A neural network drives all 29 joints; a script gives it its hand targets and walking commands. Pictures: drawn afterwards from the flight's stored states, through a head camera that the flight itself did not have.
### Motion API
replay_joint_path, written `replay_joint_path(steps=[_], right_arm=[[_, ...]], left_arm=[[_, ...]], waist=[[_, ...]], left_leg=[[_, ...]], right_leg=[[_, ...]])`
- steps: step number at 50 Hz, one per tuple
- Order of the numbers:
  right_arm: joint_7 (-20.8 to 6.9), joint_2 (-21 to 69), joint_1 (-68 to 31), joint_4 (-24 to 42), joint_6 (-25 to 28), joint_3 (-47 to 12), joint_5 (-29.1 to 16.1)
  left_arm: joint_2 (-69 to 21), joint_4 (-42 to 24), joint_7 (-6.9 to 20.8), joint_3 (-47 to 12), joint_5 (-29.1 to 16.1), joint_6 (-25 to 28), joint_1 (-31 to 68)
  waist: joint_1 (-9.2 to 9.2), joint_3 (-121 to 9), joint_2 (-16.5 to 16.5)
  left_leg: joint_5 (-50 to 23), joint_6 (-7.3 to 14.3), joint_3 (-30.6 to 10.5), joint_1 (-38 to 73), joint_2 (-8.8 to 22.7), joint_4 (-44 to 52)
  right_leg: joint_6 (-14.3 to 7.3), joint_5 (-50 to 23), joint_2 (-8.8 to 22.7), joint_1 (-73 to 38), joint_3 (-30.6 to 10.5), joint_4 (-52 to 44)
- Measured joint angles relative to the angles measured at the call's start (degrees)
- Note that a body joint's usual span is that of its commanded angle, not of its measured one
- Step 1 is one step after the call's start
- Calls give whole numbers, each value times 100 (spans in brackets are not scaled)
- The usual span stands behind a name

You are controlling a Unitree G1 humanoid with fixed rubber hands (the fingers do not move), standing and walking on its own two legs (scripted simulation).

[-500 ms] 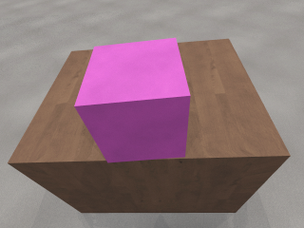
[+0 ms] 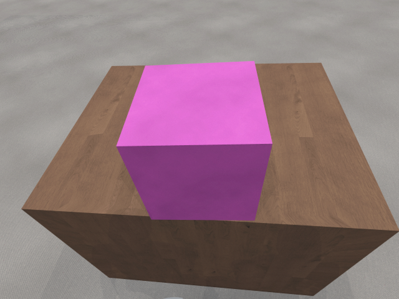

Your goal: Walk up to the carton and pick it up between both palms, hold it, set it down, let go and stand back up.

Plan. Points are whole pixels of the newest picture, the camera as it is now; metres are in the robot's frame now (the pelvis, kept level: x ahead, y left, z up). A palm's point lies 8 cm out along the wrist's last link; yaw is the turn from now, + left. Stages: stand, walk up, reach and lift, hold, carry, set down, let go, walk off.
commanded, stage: walk up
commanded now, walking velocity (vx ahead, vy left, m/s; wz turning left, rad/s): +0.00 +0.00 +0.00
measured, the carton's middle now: (200, 143) +0.44 +0.06 +0.05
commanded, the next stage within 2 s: none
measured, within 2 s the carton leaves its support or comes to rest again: neither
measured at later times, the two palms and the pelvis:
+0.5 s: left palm out of the picture +0.02 +0.26 -0.16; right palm out of the picture +0.06 -0.15 -0.16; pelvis +0.04 +0.06 -0.01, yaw +0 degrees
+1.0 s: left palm out of the picture +0.03 +0.24 -0.15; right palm out of the picture +0.02 -0.14 -0.15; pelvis +0.07 +0.05 +0.00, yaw +0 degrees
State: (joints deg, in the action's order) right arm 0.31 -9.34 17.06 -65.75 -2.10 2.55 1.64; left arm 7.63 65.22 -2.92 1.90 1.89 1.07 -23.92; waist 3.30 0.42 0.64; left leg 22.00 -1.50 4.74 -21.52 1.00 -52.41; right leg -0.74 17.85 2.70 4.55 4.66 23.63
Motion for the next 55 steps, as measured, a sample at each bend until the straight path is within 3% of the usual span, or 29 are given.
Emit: replay_joint_path(steps=[2, 6, 8, 9, 12, 18, 21, 24, 26, 30, 41, 55], right_arm=[[47, -134, -200, 160, 36, 73, -58], [62, -148, -532, 409, 123, 46, -170], [94, -77, -564, 425, 149, 1, -152], [108, 5, -570, 387, 174, -18, -129], [203, 263, -556, 361, 265, -98, -86], [231, 336, -459, 342, 225, -199, -63], [246, 328, -440, 293, 203, -218, -76], [243, 270, -447, 217, 144, -201, -111], [227, 159, -429, 142, 83, -153, -148], [200, 129, -304, 87, 51, -155, -141], [119, 357, 79, -249, 235, -287, -122], [175, 468, 39, -300, 277, -302, -128]], left_arm=[[1, 23, -60, -10, -15, 33, -48], [-65, 170, -95, -112, -73, 35, -75], [-69, 181, -27, -136, -53, 11, -47], [-38, 189, 8, -137, -49, 5, -12], [57, 111, 46, -139, -116, -65, 157], [1, -61, 125, -146, -112, -202, 548], [-52, -108, 106, -169, -90, -169, 648], [-129, -105, 77, -204, -82, -115, 681], [-238, -49, 59, -234, -47, -105, 652], [-269, 37, 62, -277, -103, -47, 443], [-274, 72, 89, -278, -145, 47, 483], [-332, 160, 71, -295, -145, 82, 391]], waist=[[-29, 172, 78], [-273, 391, 187], [-259, 441, 158], [-240, 459, 41], [-131, 495, -451], [-247, 379, -483], [-295, 302, -429], [-290, 253, -312], [-334, 209, 7], [-437, 18, 150], [-428, 149, -103], [-392, 116, -50]], left_leg=[[-130, -77, -152, -326, 105, -166], [-766, 57, -321, -234, 297, 1173], [-1213, 110, -217, 38, 273, 1797], [-1072, 96, -185, 149, 214, 1916], [-896, 224, 8, 185, 32, 1823], [-1145, 343, 54, 456, -40, 2377], [-1202, 381, 132, 551, -148, 2521], [-1118, 391, 222, 571, -238, 2410], [-1053, 369, 119, 615, -140, 2341], [-1193, 316, 100, 795, -79, 2708], [-1234, 199, -3, 949, 35, 2924], [-1048, 155, -33, 1003, 48, 2805]], right_leg=[[74, 21, 74, -33, -27, 12], [187, 244, 57, -45, 83, 260], [262, 510, 43, 13, 126, 617], [308, 661, 99, 53, 115, 820], [174, 1152, 232, 289, -157, 1323], [10, 1360, -42, 834, -319, 1970], [-16, 1086, -56, 896, -334, 1752], [-53, 167, -44, 688, -308, 969], [-33, 66, -151, 516, -212, 793], [-36, 10, -242, 306, -212, 352], [-147, -170, -392, 14, -148, -144], [-171, -26, -406, -89, -145, -121]])
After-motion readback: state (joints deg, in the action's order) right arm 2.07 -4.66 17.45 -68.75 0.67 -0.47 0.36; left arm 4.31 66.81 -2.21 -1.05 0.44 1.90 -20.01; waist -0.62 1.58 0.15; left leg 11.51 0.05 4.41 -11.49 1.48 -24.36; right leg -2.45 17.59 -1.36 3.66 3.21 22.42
